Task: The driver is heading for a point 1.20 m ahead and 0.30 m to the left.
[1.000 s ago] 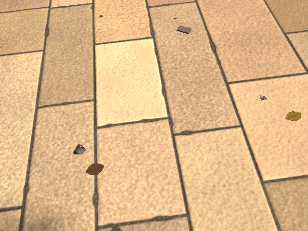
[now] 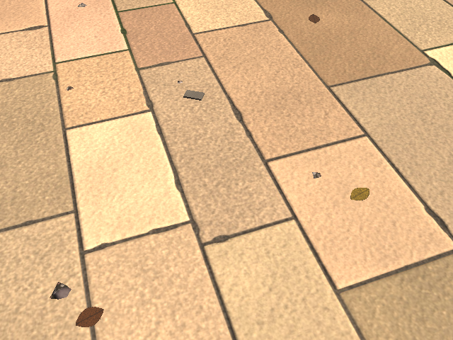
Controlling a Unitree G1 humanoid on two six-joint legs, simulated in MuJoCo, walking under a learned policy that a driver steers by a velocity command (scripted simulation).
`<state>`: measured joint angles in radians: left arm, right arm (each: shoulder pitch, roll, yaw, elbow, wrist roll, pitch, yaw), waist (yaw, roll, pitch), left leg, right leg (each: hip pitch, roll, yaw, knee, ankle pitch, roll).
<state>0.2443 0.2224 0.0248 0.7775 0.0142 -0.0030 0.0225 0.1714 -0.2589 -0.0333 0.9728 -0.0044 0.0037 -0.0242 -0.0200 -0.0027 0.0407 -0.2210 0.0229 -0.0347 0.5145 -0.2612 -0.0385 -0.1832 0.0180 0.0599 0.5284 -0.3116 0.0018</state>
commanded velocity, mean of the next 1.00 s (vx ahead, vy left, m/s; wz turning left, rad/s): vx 0.25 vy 0.00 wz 0.01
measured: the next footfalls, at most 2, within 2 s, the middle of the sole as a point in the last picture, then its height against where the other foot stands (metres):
right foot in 0.96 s outside the picture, level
left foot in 1.50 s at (178, 287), level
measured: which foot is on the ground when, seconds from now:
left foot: down 0.00-0.98, up 1.00-1.00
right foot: down 0.00-0.50, up 0.52-0.94, down 0.96-1.00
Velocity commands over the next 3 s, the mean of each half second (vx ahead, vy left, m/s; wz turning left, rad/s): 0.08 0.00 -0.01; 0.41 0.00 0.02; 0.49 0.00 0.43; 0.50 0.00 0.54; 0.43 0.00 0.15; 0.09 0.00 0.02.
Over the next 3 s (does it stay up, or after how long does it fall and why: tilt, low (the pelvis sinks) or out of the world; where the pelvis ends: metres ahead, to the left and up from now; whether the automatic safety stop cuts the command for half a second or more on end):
stays up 1.13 0.33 0.00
